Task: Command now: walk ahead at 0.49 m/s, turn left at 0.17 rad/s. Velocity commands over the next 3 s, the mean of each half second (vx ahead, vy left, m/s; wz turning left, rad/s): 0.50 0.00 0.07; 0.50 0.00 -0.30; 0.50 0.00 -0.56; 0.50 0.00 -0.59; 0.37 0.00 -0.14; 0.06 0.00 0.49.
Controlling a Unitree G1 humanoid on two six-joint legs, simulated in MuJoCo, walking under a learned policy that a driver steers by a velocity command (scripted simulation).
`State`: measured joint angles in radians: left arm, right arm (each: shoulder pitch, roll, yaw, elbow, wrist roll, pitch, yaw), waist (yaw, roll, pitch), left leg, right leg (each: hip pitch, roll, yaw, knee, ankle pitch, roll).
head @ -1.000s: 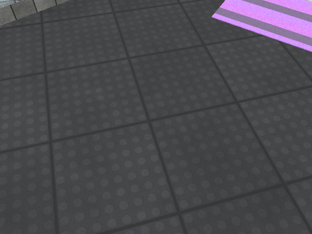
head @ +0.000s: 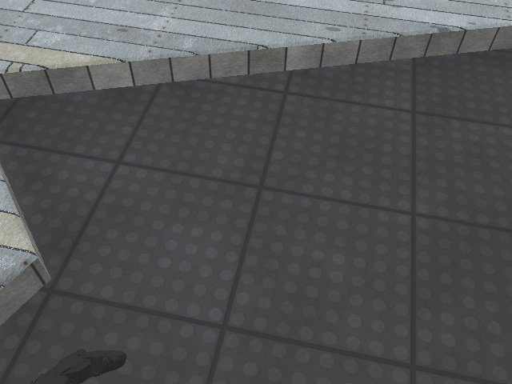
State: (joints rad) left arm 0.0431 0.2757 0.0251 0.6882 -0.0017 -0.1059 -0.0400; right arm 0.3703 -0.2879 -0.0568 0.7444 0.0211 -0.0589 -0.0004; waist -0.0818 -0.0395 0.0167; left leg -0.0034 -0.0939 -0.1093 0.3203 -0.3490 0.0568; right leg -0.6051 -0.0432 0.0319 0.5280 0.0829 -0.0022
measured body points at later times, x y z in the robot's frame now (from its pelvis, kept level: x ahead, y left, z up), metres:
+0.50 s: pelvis +0.28 -0.02 +0.01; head +0.31 -0.02 +0.46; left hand +0.28 +0.27 -0.12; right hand +0.51 -0.24 -0.08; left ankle +0.46 +0.14 -0.70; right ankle +0.19 -0.12 -0.74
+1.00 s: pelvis +0.55 +0.02 +0.00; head +0.57 +0.01 +0.45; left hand +0.77 +0.24 -0.10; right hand +0.54 -0.26 -0.12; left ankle +0.47 +0.13 -0.74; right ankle +0.70 -0.16 -0.69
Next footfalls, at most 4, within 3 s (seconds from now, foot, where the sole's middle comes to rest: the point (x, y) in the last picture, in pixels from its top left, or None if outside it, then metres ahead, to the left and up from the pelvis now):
0.06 right None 0.23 -0.12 -0.77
0.60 left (195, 373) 0.51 0.13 -0.77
1.14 right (290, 275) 0.77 -0.15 -0.77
1.62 left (254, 187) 1.11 -0.07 -0.77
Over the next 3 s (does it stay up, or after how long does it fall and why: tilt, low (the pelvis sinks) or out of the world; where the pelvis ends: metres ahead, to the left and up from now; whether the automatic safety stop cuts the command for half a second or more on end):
stays up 1.27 -0.49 0.00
